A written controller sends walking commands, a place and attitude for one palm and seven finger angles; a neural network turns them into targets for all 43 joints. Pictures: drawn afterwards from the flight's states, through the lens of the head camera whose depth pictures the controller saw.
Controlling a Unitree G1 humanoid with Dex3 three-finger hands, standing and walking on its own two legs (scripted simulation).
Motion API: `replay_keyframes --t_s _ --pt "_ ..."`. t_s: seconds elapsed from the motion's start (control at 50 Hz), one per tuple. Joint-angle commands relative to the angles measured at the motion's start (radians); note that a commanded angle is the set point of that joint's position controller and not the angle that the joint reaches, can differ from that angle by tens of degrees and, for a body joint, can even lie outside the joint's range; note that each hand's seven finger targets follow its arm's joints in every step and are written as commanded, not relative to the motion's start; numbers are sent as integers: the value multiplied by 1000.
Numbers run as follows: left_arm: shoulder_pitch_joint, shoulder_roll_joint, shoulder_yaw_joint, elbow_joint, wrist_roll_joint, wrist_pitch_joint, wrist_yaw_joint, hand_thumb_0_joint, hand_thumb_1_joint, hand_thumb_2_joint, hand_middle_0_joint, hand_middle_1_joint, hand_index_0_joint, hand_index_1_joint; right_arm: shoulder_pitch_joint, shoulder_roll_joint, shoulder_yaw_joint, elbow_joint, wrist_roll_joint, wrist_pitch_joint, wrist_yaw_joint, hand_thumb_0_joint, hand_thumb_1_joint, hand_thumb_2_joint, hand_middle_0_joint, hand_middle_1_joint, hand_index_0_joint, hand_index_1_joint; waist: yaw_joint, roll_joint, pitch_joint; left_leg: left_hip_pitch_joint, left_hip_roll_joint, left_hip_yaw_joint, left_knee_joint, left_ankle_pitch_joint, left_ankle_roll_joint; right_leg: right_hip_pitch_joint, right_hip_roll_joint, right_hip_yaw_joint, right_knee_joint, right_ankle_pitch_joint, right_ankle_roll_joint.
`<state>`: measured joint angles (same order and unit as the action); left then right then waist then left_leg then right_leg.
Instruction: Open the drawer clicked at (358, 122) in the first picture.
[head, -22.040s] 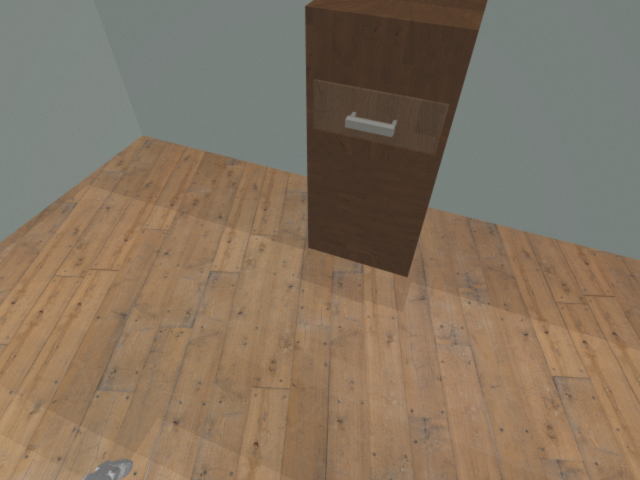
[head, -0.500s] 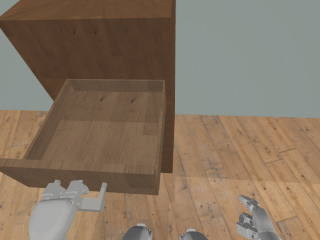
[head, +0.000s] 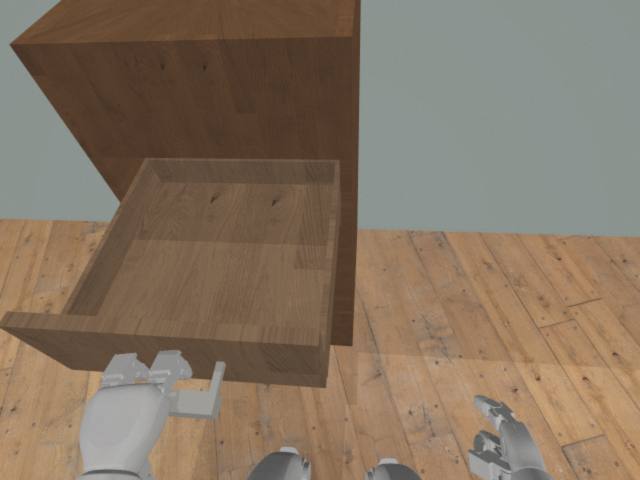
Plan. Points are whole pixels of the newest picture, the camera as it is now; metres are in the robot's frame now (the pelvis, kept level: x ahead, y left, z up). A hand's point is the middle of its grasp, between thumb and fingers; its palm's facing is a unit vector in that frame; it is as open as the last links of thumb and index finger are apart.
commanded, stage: lift the hand off the handle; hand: left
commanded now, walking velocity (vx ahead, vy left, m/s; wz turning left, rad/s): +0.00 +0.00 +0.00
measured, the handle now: (167, 383) +0.24 +0.22 -0.02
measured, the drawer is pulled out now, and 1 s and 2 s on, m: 0.30 0.30 0.30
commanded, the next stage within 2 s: none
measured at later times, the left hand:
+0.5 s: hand (129, 416) +0.19 +0.24 +0.01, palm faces -0.03 -0.10 -0.99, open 13.5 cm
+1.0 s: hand (112, 406) +0.19 +0.25 +0.04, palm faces -0.02 -0.14 -0.99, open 13.4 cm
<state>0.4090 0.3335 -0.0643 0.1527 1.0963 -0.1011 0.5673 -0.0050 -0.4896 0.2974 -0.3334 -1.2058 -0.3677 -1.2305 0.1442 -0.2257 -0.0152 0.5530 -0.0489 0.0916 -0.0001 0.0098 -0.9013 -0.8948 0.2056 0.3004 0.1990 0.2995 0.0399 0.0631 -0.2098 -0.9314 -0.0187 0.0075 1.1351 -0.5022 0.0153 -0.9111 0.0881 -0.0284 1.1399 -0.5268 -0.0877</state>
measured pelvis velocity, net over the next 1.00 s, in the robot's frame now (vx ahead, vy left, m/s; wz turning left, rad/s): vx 0.02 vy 0.03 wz -0.02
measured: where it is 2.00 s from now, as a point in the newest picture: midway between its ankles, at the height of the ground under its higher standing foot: outside the picture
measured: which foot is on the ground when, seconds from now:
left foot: down 0.00-1.00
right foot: down 0.00-1.00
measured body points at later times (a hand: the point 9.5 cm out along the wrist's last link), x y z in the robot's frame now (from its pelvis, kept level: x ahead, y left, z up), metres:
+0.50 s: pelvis +0.01 +0.02 +0.02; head +0.05 -0.01 +0.47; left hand +0.19 +0.24 +0.06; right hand +0.21 -0.21 -0.08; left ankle +0.03 +0.11 -0.65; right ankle +0.01 -0.07 -0.65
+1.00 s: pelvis +0.02 +0.03 +0.04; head +0.05 +0.00 +0.49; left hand +0.19 +0.25 +0.10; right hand +0.22 -0.20 -0.06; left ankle +0.03 +0.11 -0.65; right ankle +0.01 -0.07 -0.65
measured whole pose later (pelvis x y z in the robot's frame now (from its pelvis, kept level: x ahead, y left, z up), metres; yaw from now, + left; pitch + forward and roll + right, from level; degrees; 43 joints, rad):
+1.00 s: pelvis +0.02 +0.03 +0.04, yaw -1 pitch +11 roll -1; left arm 0.55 0.36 -0.09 -0.09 1.03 -0.06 0.46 -0.01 -0.49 0.30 -0.32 -1.20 -0.40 -1.23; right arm 0.17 -0.25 -0.02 0.50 -0.04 0.11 0.04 0.01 -0.90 -0.90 0.20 0.30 0.20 0.30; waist 0.06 0.08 -0.17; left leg -0.67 -0.03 0.04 0.94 -0.46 0.06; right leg -0.65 0.08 0.02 0.93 -0.47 -0.04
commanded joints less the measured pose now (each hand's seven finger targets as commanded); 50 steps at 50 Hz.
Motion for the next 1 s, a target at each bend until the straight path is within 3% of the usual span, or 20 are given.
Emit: replay_keyframes --t_s 0.0,0.08,0.16,0.18,0.2,0.28,0.32,0.36,0.38,0.4,0.48,0.54,0.56,0.62,0.66,0.8,0.82,0.88,0.96,0.98 --pt "-80 206 160 -228 -33 4 52 0 -500 300 -300 -1200 -300 -1200 -87 -113 -39 -162 3 -47 -23 0 -900 -900 200 300 200 300 -22 -72 -187 198 -20 -10 -131 134 43 161 -49 158 -294 218 31" --pt "-67 211 166 -234 -33 -10 49 0 -500 300 -300 -1200 -300 -1200 -87 -115 -39 -162 3 -49 -20 0 -900 -900 200 300 200 300 -17 -36 -153 226 -19 -14 -152 149 42 161 -45 148 -299 234 23" --pt "-3 203 168 -292 -29 -24 55 0 -500 300 -300 -1200 -300 -1200 -79 -116 -41 -172 -7 -49 -5 0 -900 -900 200 300 200 300 0 20 -204 302 -17 -14 -170 221 38 163 -39 130 -279 300 12" --pt "22 200 165 -301 -30 -25 55 0 -500 300 -300 -1200 -300 -1200 -83 -116 -44 -176 -7 -46 -3 0 -900 -900 200 300 200 300 3 34 -183 314 -16 -17 -176 234 36 161 -35 122 -277 316 7" --pt "24 196 161 -313 -31 -24 54 0 -500 300 -300 -1200 -300 -1200 -86 -116 -43 -180 -10 -44 3 0 -900 -900 200 300 200 300 0 18 -198 312 -14 -15 -172 238 35 161 -38 120 -275 312 12" --pt "38 162 132 -298 -39 -10 40 0 -500 300 -300 -1200 -300 -1200 -87 -120 -47 -186 -6 -42 10 0 -900 -900 200 300 200 300 -15 -26 -130 309 -10 -25 -191 226 36 156 -36 107 -291 308 14" --pt "56 153 121 -315 -38 -4 35 0 -500 300 -300 -1200 -300 -1200 -84 -120 -49 -193 -6 -41 15 0 -900 -900 200 300 200 300 -9 -29 -147 322 -8 -22 -200 227 36 168 -37 102 -294 305 15" --pt "61 165 130 -314 -46 4 24 0 -500 300 -300 -1200 -300 -1200 -82 -122 -45 -196 -2 -38 17 0 -900 -900 200 300 200 300 -9 -54 -156 328 -10 -19 -207 230 37 183 -37 110 -305 308 20" --pt "60 149 109 -315 -54 10 19 0 -500 300 -300 -1200 -300 -1200 -85 -122 -47 -203 3 -38 13 0 -900 -900 200 300 200 300 -14 -51 -114 326 -9 -24 -220 214 39 190 -39 98 -317 298 19" --pt "29 174 128 -329 -50 12 18 0 -500 300 -300 -1200 -300 -1200 -83 -125 -45 -199 2 -36 15 0 -900 -900 200 300 200 300 -13 -65 -139 333 -7 -22 -222 209 38 188 -41 104 -323 282 23" --pt "32 154 96 -338 -48 14 1 0 -500 300 -300 -1200 -300 -1200 -82 -122 -41 -204 6 -36 15 0 -900 -900 200 300 200 300 -13 -40 -120 370 -7 -21 -244 220 41 200 -41 102 -341 286 20" --pt "29 186 128 -346 -62 15 -5 0 -500 300 -300 -1200 -300 -1200 -81 -124 -37 -204 10 -36 10 0 -900 -900 200 300 200 300 -11 -54 -104 378 -5 -27 -260 224 41 223 -40 105 -357 291 19" --pt "18 186 125 -363 -50 13 -8 0 -500 300 -300 -1200 -300 -1200 -79 -123 -36 -202 6 -35 14 0 -900 -900 200 300 200 300 -4 -28 -129 398 -5 -24 -262 233 37 212 -38 110 -353 281 18" --pt "5 151 84 -387 -53 10 -15 0 -500 300 -300 -1200 -300 -1200 -78 -117 -39 -206 7 -36 16 0 -900 -900 200 300 200 300 -13 -12 -99 419 -1 -27 -274 237 37 211 -40 90 -360 278 16" --pt "25 178 112 -409 -52 8 -19 0 -500 300 -300 -1200 -300 -1200 -75 -119 -37 -210 4 -38 19 0 -900 -900 200 300 200 300 1 0 -126 443 2 -26 -277 258 34 211 -35 112 -363 278 11" --pt "70 184 124 -425 -62 8 -30 0 -500 300 -300 -1200 -300 -1200 -83 -120 -34 -216 6 -32 28 0 -900 -900 200 300 200 300 1 -57 -90 428 4 -33 -292 266 31 230 -37 103 -370 296 16" --pt "72 156 98 -421 -65 12 -34 0 -500 300 -300 -1200 -300 -1200 -87 -118 -37 -216 10 -33 28 0 -900 -900 200 300 200 300 -3 -46 -62 428 5 -34 -300 252 32 232 -38 97 -376 292 15" --pt "83 147 82 -465 -70 20 -43 0 -500 300 -300 -1200 -300 -1200 -87 -117 -40 -224 14 -35 32 0 -900 -900 200 300 200 300 8 -3 -86 468 10 -35 -316 288 30 248 -38 96 -373 303 9" --pt "72 174 98 -500 -72 32 -55 0 -500 300 -300 -1200 -300 -1200 -80 -120 -35 -231 11 -33 36 0 -900 -900 200 300 200 300 11 -28 -95 488 16 -41 -322 304 25 237 -35 100 -381 280 11" --pt "49 142 60 -516 -78 30 -60 0 -500 300 -300 -1200 -300 -1200 -89 -117 -35 -228 15 -34 33 0 -900 -900 200 300 200 300 0 -21 -71 492 16 -47 -334 298 29 248 -40 87 -384 289 11"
